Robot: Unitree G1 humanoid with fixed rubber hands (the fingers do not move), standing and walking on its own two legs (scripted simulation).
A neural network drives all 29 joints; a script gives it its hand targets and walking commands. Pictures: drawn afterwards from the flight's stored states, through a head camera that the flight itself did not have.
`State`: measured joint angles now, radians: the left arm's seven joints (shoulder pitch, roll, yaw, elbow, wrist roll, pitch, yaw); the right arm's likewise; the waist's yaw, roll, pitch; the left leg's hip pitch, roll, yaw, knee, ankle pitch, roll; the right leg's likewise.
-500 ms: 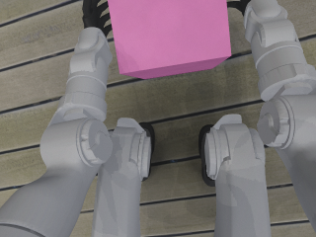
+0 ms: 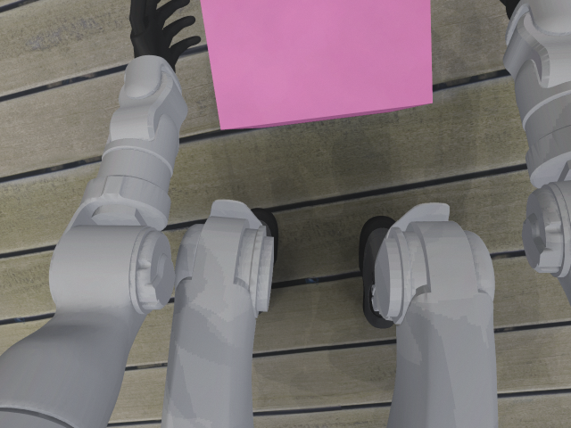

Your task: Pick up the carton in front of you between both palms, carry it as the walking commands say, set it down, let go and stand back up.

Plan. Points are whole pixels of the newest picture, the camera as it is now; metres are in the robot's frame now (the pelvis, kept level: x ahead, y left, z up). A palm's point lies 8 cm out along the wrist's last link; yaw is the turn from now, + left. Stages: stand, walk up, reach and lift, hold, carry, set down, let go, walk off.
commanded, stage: set down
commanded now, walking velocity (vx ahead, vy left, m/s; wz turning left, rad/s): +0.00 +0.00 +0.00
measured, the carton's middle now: (316, 38) +0.52 -0.01 -0.24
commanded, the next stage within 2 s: let go in 1.00 s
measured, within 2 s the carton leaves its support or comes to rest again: neither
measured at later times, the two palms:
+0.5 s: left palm (62, 8) +0.49 +0.16 -0.01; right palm out of the picture +0.54 -0.22 -0.01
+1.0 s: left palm out of the picture +0.49 +0.16 +0.15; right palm out of the picture +0.54 -0.24 +0.15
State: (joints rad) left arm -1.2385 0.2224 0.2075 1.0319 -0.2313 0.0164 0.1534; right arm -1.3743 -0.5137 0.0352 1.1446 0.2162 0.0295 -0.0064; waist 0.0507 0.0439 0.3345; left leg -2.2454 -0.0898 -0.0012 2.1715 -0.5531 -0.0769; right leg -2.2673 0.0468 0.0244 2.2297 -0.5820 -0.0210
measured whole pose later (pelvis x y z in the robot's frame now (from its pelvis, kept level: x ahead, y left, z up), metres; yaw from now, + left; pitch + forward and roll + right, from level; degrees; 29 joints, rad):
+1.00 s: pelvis +0.04 +0.00 +0.25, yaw -2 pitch +45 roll +3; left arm -0.84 0.03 0.33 0.62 -0.02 0.15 0.15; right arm -1.09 -0.40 -0.22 0.95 -0.02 0.14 0.10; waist 0.08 0.00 -0.10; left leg -1.67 -0.04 -0.02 1.25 -0.38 -0.04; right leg -1.69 0.06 0.06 1.30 -0.40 -0.01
